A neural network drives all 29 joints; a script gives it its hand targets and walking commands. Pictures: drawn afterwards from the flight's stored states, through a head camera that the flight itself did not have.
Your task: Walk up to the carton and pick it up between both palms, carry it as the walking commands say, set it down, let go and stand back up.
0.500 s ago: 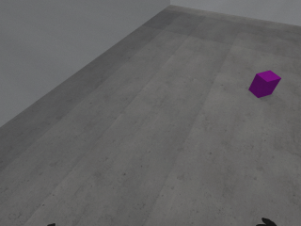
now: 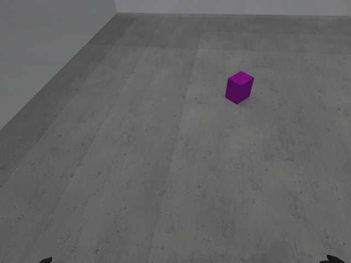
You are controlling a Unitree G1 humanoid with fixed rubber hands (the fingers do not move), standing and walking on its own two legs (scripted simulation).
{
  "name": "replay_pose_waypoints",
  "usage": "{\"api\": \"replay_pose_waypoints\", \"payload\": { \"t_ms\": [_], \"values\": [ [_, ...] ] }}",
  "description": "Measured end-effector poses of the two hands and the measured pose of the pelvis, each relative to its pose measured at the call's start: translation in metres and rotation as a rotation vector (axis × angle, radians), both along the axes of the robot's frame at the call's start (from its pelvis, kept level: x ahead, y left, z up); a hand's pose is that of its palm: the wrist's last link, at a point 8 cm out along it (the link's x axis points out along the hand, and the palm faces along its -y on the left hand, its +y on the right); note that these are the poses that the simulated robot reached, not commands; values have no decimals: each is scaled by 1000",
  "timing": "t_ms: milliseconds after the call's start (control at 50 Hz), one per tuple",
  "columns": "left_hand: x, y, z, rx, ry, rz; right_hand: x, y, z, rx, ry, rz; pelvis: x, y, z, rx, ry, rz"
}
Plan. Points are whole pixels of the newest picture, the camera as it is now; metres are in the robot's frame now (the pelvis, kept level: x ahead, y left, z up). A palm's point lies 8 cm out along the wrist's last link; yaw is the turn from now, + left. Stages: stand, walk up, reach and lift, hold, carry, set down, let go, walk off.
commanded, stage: walk up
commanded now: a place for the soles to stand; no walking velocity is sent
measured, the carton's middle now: (239, 87) +1.63 -0.44 -0.67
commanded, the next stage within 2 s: none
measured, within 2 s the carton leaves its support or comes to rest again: neither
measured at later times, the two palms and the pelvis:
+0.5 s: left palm (118, 139) +0.51 +0.24 -0.06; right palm out of the picture +0.17 -0.37 -0.05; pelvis +0.25 -0.02 +0.01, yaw -13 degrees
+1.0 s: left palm (124, 121) +0.63 +0.25 -0.10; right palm (319, 127) +0.56 -0.43 -0.06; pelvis +0.51 -0.07 -0.01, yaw -17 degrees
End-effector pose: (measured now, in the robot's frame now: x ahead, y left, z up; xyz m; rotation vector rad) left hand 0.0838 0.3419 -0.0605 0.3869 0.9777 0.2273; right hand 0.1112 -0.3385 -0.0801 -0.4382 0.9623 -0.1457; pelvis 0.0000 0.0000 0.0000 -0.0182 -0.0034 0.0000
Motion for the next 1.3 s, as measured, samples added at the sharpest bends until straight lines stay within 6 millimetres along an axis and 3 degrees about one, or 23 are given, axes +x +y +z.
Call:
{"api": "replay_pose_waypoints", "payload": {
  "t_ms": [100, 160, 200, 320, 400, 500, 580, 620, 680, 860, 920, 1000, 1060, 1140, 1300],
  "values": [
    [40, 2, -13, -22, 46, -34, 36, 5, 10, -5, 2, -33, 51, 4, 2, -11, -5, -37],
    [88, 8, -27, -26, 42, -84, 60, 2, 18, -52, -36, -67, 86, 12, -7, -5, -8, -69],
    [129, 5, -37, -30, 27, -127, 64, -5, 22, -95, -63, -110, 105, 15, -13, 11, -7, -94],
    [253, -31, -25, -76, -27, -279, 55, -15, 42, -127, -27, -258, 160, 12, 1, 41, -8, -168],
    [327, -56, -11, -84, -40, -356, 51, -21, 42, -117, 39, -321, 197, 4, 9, 36, -3, -206],
    [425, -104, 4, -77, -91, -450, 56, -33, 26, -78, 130, -402, 248, -16, 6, 33, -1, -233],
    [497, -144, 8, -50, -180, -488, 83, -52, 0, -47, 181, -431, 291, -44, -9, 26, -1, -243],
    [512, -153, 9, -39, -206, -470, 112, -57, -9, -22, 171, -429, 308, -54, -11, 25, -5, -258],
    [513, -150, 8, -27, -168, -412, 169, -62, -11, 11, 117, -396, 336, -64, -5, 19, -11, -272],
    [495, -107, -6, 20, 32, -288, 329, -81, 5, 24, 14, -262, 424, -76, 3, -9, -8, -279],
    [508, -95, -17, 19, 76, -266, 387, -84, 14, 5, -36, -235, 460, -74, -1, -13, -8, -277],
    [550, -91, -37, 14, 101, -277, 448, -90, 23, -57, -128, -225, 505, -68, -13, 2, -13, -296],
    [594, -105, -39, 0, 86, -316, 460, -92, 33, -65, -146, -277, 530, -71, -8, 16, -20, -311],
    [652, -127, -31, -23, 68, -370, 454, -97, 38, -70, -85, -340, 563, -79, 1, 27, -20, -325],
    [776, -184, -6, -15, -9, -458, 438, -118, 18, -26, 68, -455, 629, -110, 5, 36, -23, -329]
  ]
}}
